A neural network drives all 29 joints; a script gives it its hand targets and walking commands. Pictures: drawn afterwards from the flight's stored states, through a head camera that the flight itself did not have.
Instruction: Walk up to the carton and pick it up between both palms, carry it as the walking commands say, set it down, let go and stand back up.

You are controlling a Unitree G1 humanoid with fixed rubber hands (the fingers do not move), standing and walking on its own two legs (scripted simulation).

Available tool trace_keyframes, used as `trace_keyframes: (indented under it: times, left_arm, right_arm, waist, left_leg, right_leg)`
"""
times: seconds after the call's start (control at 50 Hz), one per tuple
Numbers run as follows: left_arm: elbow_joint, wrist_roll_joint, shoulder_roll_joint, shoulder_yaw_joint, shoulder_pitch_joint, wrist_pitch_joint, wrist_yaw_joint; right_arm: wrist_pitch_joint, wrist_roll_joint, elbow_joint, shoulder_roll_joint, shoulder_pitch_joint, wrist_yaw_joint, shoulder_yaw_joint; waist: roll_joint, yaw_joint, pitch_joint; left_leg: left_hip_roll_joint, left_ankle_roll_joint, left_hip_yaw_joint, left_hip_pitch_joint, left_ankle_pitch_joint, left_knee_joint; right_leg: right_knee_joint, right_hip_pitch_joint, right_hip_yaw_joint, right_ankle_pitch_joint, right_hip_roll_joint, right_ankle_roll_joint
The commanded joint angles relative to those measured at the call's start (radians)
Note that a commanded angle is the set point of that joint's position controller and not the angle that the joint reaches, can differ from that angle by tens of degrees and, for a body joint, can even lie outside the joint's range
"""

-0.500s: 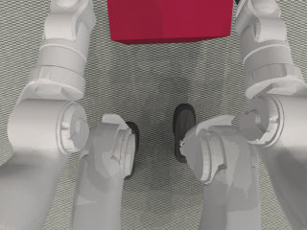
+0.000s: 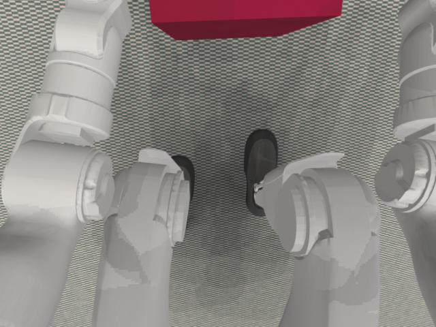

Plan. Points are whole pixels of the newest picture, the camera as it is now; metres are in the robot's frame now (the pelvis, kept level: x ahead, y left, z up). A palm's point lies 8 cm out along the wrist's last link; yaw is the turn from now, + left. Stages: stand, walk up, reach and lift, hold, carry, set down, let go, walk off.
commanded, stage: set down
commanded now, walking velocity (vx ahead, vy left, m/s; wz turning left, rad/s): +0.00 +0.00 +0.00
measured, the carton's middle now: out of the picture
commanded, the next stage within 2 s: let go in 1.24 s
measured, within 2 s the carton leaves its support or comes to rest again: neither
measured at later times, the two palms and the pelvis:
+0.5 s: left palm out of the picture +0.56 +0.10 -0.05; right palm out of the picture +0.54 -0.27 -0.04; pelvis +0.00 +0.00 +0.06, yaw -1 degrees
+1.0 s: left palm out of the picture +0.56 +0.10 +0.11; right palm out of the picture +0.52 -0.28 +0.11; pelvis +0.01 -0.01 +0.19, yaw -2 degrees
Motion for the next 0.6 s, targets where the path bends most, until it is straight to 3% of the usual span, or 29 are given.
trace_keyframes:
  times: [0.0,0.02,0.04,0.06,0.08,0.1,0.12,0.14,0.16,0.18,0.2,0.22,0.24,0.26,0.28,0.3,0.32,0.34,0.36,0.38,0.4,0.42,0.44,0.46,0.48,0.5,0.52,0.54,0.58]
  left_arm:
    - [-0.363,-0.132,0.207,-0.130,-0.357,0.070,0.054]
    - [-0.501,-0.139,0.206,-0.124,-0.353,0.082,0.057]
    - [-0.400,-0.157,0.170,-0.138,-0.337,0.100,0.057]
    - [-0.497,-0.129,0.215,-0.096,-0.319,0.110,0.060]
    - [-0.445,-0.132,0.212,-0.084,-0.297,0.127,0.061]
    - [-0.417,-0.116,0.224,-0.062,-0.286,0.135,0.061]
    - [-0.369,-0.109,0.215,-0.050,-0.247,0.146,0.060]
    - [-0.350,-0.137,0.168,-0.073,-0.262,0.161,0.058]
    - [-0.293,-0.127,0.166,-0.055,-0.272,0.174,0.050]
    - [-0.302,-0.121,0.183,-0.046,-0.273,0.178,0.043]
    - [-0.340,-0.132,0.182,-0.048,-0.288,0.189,0.047]
    - [-0.305,-0.119,0.177,-0.042,-0.287,0.193,0.044]
    - [-0.200,-0.109,0.160,-0.038,-0.259,0.198,0.035]
    - [-0.230,-0.108,0.204,-0.006,-0.298,0.206,0.034]
    - [-0.305,-0.100,0.231,0.010,-0.303,0.212,0.028]
    - [-0.280,-0.081,0.245,0.022,-0.316,0.216,0.030]
    - [-0.338,-0.089,0.222,0.007,-0.292,0.219,0.031]
    - [-0.377,-0.092,0.241,0.011,-0.275,0.220,0.032]
    - [-0.361,-0.076,0.242,0.026,-0.290,0.226,0.031]
    - [-0.490,-0.076,0.266,0.034,-0.315,0.220,0.035]
    - [-0.501,-0.088,0.247,0.015,-0.271,0.233,0.044]
    - [-0.555,-0.089,0.228,-0.005,-0.287,0.237,0.045]
    - [-0.565,-0.081,0.222,0.020,-0.248,0.244,0.043]
    - [-0.607,-0.068,0.233,0.035,-0.230,0.251,0.047]
    - [-0.552,-0.059,0.244,0.036,-0.208,0.264,0.049]
    - [-0.533,-0.050,0.215,0.049,-0.168,0.267,0.044]
    - [-0.444,-0.077,0.146,-0.012,-0.141,0.284,0.033]
    - [-0.495,-0.050,0.181,0.029,-0.130,0.287,0.031]
    - [-0.511,-0.035,0.218,0.061,-0.083,0.290,0.036]
  right_arm:
    - [0.119,0.090,-0.108,-0.141,-0.170,0.001,0.145]
    - [0.128,0.074,-0.197,-0.167,-0.161,-0.003,0.113]
    - [0.138,0.047,-0.168,-0.163,-0.178,-0.010,0.119]
    - [0.148,0.062,-0.265,-0.163,-0.186,-0.012,0.106]
    - [0.149,0.033,-0.316,-0.222,-0.216,-0.022,0.078]
    - [0.155,0.054,-0.328,-0.173,-0.240,-0.025,0.093]
    - [0.162,0.045,-0.356,-0.214,-0.244,-0.030,0.069]
    - [0.170,0.044,-0.409,-0.194,-0.282,-0.027,0.079]
    - [0.189,0.039,-0.303,-0.179,-0.292,-0.014,0.096]
    - [0.198,0.029,-0.336,-0.186,-0.283,-0.016,0.075]
    - [0.207,0.046,-0.387,-0.178,-0.308,-0.011,0.101]
    - [0.217,0.054,-0.345,-0.141,-0.291,-0.013,0.120]
    - [0.223,0.037,-0.281,-0.134,-0.276,-0.008,0.116]
    - [0.234,0.021,-0.272,-0.164,-0.269,-0.015,0.079]
    - [0.241,0.007,-0.325,-0.151,-0.273,-0.012,0.082]
    - [0.250,0.026,-0.273,-0.145,-0.255,-0.010,0.087]
    - [0.246,0.017,-0.331,-0.169,-0.237,-0.012,0.066]
    - [0.252,0.009,-0.362,-0.158,-0.207,-0.015,0.065]
    - [0.265,0.028,-0.300,-0.148,-0.192,-0.009,0.078]
    - [0.267,0.028,-0.397,-0.153,-0.201,-0.014,0.075]
    - [0.268,0.020,-0.502,-0.187,-0.212,-0.012,0.071]
    - [0.273,0.032,-0.513,-0.191,-0.186,-0.016,0.064]
    - [0.286,0.040,-0.551,-0.194,-0.185,-0.011,0.076]
    - [0.297,0.008,-0.512,-0.182,-0.125,-0.004,0.061]
    - [0.309,0.016,-0.507,-0.178,-0.136,0.001,0.072]
    - [0.312,-0.014,-0.488,-0.201,-0.085,0.004,0.051]
    - [0.317,-0.021,-0.445,-0.198,-0.092,0.016,0.040]
    - [0.320,-0.008,-0.515,-0.181,-0.105,0.020,0.053]
    - [0.329,0.018,-0.570,-0.189,-0.086,0.028,0.076]
  waist:
    - [0.053,-0.093,-2.087]
    - [0.049,-0.122,-2.106]
    - [0.003,-0.163,-2.037]
    - [0.023,-0.120,-2.070]
    - [-0.003,-0.154,-2.059]
    - [-0.014,-0.113,-2.045]
    - [-0.004,-0.123,-2.036]
    - [-0.050,-0.141,-2.031]
    - [-0.044,-0.111,-1.843]
    - [-0.043,-0.121,-1.875]
    - [-0.055,-0.096,-1.908]
    - [-0.066,-0.095,-1.880]
    - [-0.083,-0.101,-1.782]
    - [-0.078,-0.101,-1.820]
    - [-0.122,-0.101,-1.822]
    - [-0.104,-0.078,-1.813]
    - [-0.095,-0.109,-1.939]
    - [-0.100,-0.115,-2.050]
    - [-0.068,-0.082,-1.965]
    - [-0.028,-0.065,-2.103]
    - [-0.075,-0.100,-2.229]
    - [-0.013,-0.112,-2.271]
    - [-0.029,-0.085,-2.318]
    - [-0.015,-0.078,-2.266]
    - [-0.010,-0.057,-2.263]
    - [-0.029,-0.095,-2.225]
    - [-0.007,-0.141,-2.134]
    - [-0.041,-0.088,-2.165]
    - [-0.060,-0.038,-2.213]
  left_leg:
    - [0.044,-0.077,-0.129,0.845,0.384,-0.241]
    - [0.037,-0.067,-0.147,0.854,0.364,-0.256]
    - [0.037,-0.062,-0.153,0.813,0.305,-0.275]
    - [0.037,-0.050,-0.164,0.832,0.316,-0.300]
    - [0.030,-0.047,-0.158,0.811,0.307,-0.288]
    - [0.026,-0.041,-0.146,0.767,0.288,-0.316]
    - [0.021,-0.038,-0.134,0.759,0.261,-0.309]
    - [0.024,-0.036,-0.156,0.783,0.269,-0.327]
    - [0.023,-0.030,-0.144,0.668,0.180,-0.360]
    - [0.032,-0.026,-0.149,0.696,0.152,-0.373]
    - [0.032,-0.025,-0.158,0.732,0.180,-0.397]
    - [0.028,-0.020,-0.142,0.693,0.175,-0.398]
    - [0.033,-0.020,-0.142,0.623,0.150,-0.414]
    - [0.028,-0.023,-0.143,0.654,0.121,-0.425]
    - [0.033,-0.022,-0.149,0.652,0.114,-0.452]
    - [0.038,-0.016,-0.150,0.642,0.084,-0.466]
    - [0.027,-0.029,-0.144,0.694,0.148,-0.468]
    - [0.020,-0.029,-0.146,0.766,0.210,-0.475]
    - [0.020,-0.032,-0.131,0.705,0.179,-0.472]
    - [0.010,-0.033,-0.129,0.792,0.251,-0.487]
    - [0.006,-0.031,-0.150,0.876,0.327,-0.511]
    - [0.005,-0.040,-0.148,0.955,0.381,-0.504]
    - [0.005,-0.039,-0.131,0.955,0.386,-0.510]
    - [-0.002,-0.048,-0.137,0.963,0.428,-0.534]
    - [-0.002,-0.044,-0.153,1.017,0.456,-0.546]
    - [0.004,-0.056,-0.149,0.992,0.431,-0.558]
    - [0.013,-0.057,-0.170,0.998,0.406,-0.597]
    - [0.013,-0.051,-0.160,1.022,0.406,-0.619]
    - [0.008,-0.052,-0.142,1.056,0.458,-0.646]
  right_leg:
    - [-0.060,1.008,-0.038,0.364,0.009,-0.005]
    - [-0.077,0.996,-0.045,0.351,0.026,-0.013]
    - [-0.093,0.991,-0.059,0.298,0.023,-0.010]
    - [-0.105,1.010,-0.046,0.313,0.040,-0.011]
    - [-0.122,1.032,-0.045,0.302,0.037,-0.014]
    - [-0.132,1.056,-0.047,0.298,0.040,-0.007]
    - [-0.143,1.051,-0.048,0.270,0.043,-0.011]
    - [-0.160,1.058,-0.058,0.269,0.041,-0.011]
    - [-0.202,1.021,-0.032,0.184,0.038,-0.016]
    - [-0.223,1.040,-0.030,0.158,0.032,-0.023]
    - [-0.228,1.060,-0.032,0.174,0.037,-0.023]
    - [-0.259,1.093,-0.020,0.181,0.040,-0.019]
    - [-0.267,1.054,-0.021,0.164,0.038,-0.016]
    - [-0.295,1.095,-0.004,0.129,0.029,-0.021]
    - [-0.320,1.127,-0.017,0.138,0.032,-0.016]
    - [-0.318,1.109,-0.009,0.102,0.032,-0.017]
    - [-0.330,1.199,-0.016,0.182,0.042,-0.021]
    - [-0.324,1.259,-0.029,0.251,0.047,-0.014]
    - [-0.335,1.219,-0.011,0.223,0.041,-0.012]
    - [-0.342,1.309,-0.002,0.315,0.047,-0.019]
    - [-0.342,1.356,-0.032,0.387,0.061,-0.007]
    - [-0.349,1.344,-0.025,0.427,0.064,-0.012]
    - [-0.366,1.378,-0.021,0.434,0.064,-0.010]
    - [-0.373,1.392,-0.015,0.482,0.066,-0.007]
    - [-0.384,1.328,-0.024,0.460,0.066,-0.006]
    - [-0.413,1.339,-0.027,0.444,0.067,-0.007]
    - [-0.437,1.274,-0.044,0.407,0.069,-0.012]
    - [-0.470,1.302,-0.039,0.393,0.065,-0.008]
    - [-0.491,1.395,-0.025,0.434,0.068,-0.005]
